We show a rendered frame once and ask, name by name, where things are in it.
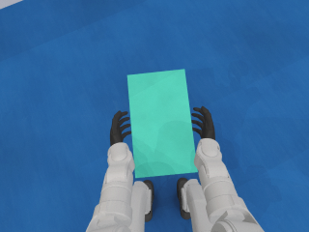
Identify robot right shin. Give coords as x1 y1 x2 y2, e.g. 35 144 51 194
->
183 179 200 213

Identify carton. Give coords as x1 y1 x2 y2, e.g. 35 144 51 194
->
127 69 198 179

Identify robot left hand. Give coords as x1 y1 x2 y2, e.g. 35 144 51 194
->
110 110 132 146

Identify left robot forearm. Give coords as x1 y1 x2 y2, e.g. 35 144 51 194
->
86 142 135 232

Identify right robot forearm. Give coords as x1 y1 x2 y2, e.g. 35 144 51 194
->
194 138 262 228

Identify left robot foot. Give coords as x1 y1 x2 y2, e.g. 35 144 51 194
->
143 180 155 222

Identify robot right upper arm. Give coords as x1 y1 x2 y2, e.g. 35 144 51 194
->
211 219 265 232

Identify robot right hand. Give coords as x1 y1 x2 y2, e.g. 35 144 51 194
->
191 106 215 140

